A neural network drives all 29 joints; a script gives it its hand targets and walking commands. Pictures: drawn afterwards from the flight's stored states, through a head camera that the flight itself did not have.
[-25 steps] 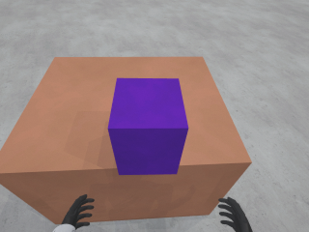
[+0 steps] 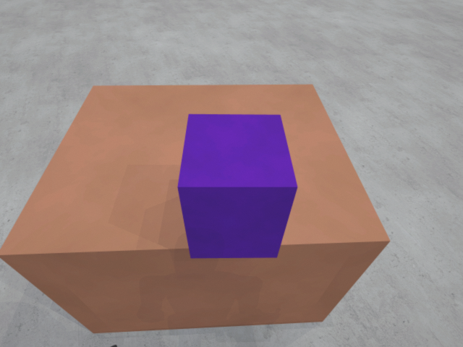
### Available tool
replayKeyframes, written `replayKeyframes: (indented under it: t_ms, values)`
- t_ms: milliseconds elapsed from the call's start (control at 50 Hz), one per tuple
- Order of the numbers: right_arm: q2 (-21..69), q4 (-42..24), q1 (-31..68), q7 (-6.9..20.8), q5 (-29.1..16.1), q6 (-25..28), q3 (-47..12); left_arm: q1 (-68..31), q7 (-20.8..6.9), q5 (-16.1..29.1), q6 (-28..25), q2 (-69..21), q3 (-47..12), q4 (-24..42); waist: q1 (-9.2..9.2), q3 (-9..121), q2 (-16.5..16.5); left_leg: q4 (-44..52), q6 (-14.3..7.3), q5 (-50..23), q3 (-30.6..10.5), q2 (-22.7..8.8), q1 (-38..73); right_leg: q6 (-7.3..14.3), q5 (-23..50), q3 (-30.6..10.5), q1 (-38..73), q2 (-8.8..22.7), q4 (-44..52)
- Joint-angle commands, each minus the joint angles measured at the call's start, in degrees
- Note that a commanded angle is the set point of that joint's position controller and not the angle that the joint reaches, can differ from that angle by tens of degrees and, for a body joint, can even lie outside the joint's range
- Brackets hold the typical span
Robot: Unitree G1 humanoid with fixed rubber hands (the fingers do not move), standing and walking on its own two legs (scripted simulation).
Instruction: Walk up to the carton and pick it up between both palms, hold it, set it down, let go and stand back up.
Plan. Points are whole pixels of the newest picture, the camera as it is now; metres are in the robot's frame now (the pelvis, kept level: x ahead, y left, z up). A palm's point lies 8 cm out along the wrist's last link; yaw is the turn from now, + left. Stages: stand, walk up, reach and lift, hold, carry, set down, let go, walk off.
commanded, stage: stand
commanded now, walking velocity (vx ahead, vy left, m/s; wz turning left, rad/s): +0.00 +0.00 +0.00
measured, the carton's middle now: (234, 188) +0.45 +0.01 +0.00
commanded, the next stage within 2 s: none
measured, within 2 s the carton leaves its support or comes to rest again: neither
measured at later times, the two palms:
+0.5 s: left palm out of the picture +0.00 +0.25 -0.13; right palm out of the picture +0.01 -0.22 -0.13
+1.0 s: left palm out of the picture -0.03 +0.22 -0.14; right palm out of the picture -0.03 -0.20 -0.15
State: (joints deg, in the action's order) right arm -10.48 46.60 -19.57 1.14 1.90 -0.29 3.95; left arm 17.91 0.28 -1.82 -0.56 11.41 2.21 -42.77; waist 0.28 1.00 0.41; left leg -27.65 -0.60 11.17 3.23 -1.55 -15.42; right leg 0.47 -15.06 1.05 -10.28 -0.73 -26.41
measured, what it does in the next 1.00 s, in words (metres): stands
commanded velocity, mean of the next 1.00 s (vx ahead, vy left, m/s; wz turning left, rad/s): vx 0.00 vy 0.00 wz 0.00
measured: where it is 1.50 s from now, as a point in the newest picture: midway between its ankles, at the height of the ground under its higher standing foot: outside the picture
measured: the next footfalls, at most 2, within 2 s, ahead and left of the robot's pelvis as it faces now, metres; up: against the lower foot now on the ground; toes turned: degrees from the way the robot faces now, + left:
none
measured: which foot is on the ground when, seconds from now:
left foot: down 0.00-1.00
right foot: down 0.00-1.00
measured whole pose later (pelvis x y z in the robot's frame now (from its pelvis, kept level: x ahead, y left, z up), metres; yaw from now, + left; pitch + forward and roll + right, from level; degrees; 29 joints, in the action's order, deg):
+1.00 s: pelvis +0.00 +0.01 +0.00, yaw +0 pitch -2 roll +0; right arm -7.7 61.9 -20.3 -1.2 0.9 -0.2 1.8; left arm 20.7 1.8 -0.8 -0.6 6.8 0.5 -62.1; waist -0.3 -0.1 0.9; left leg -24.3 -1.7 9.3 3.9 -0.1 -13.6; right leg -0.5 -14.0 0.5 -9.4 0.6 -24.9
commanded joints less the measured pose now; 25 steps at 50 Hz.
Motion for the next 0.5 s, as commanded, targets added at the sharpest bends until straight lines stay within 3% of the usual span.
replayKeyframes:
  t_ms: [0,160,300,340,360,420,480]
  values:
    - [-6.74,-1.47,-2.98,-0.66,-0.09,0.97,1.57,2.34,0.43,-0.11,-1.13,6.03,1.57,1.44,-0.11,-4.84,1.14,8.61,-0.34,4.63,-7.16,-3.98,-1.19,0.83,0.99,-5.50,-5.21,4.27,6.64]
    - [-6.15,1.17,-2.76,-1.12,-0.56,1.23,1.02,5.44,0.60,0.28,-1.46,4.82,1.17,-2.93,0.77,-4.04,1.04,10.81,-0.91,6.12,-8.65,-4.50,-0.89,0.56,2.66,-5.02,-3.47,4.32,6.13]
    - [-6.00,4.28,-3.93,-1.60,-0.71,1.27,1.01,5.51,1.20,0.46,-1.77,4.71,0.94,-6.39,-0.55,-3.04,0.44,10.08,-1.45,3.57,-7.58,-4.03,2.92,0.71,2.55,-5.80,-5.11,4.72,7.08]
    - [-6.21,4.72,-2.59,-1.67,-0.78,1.15,0.92,6.10,1.14,0.65,-1.46,4.27,0.86,-7.46,0.14,-2.58,-0.07,11.05,-1.60,5.18,-8.30,-4.45,1.96,0.62,2.96,-4.97,-3.78,4.47,6.53]
    - [-6.77,5.62,-3.23,-1.79,-0.61,0.99,1.02,6.23,1.17,0.45,-1.45,3.41,0.73,-8.07,0.08,-4.04,2.02,11.41,-1.66,5.27,-8.59,-4.42,1.24,0.57,3.10,-4.96,-4.43,4.66,6.52]
    - [-5.63,6.67,-3.20,-1.52,-0.82,0.86,0.79,7.29,1.28,0.72,-1.20,2.39,0.24,-9.90,-0.30,-4.80,-0.27,10.86,-1.62,4.86,-7.89,-4.24,2.09,0.55,1.90,-5.18,-5.56,4.67,7.25]
    - [-5.00,7.78,-3.12,-1.86,-0.63,0.71,0.38,8.06,1.56,0.80,-1.11,2.63,0.24,-11.35,0.06,-5.08,0.80,11.22,-1.59,5.29,-7.87,-4.23,1.27,0.52,2.11,-5.24,-4.64,4.58,7.27]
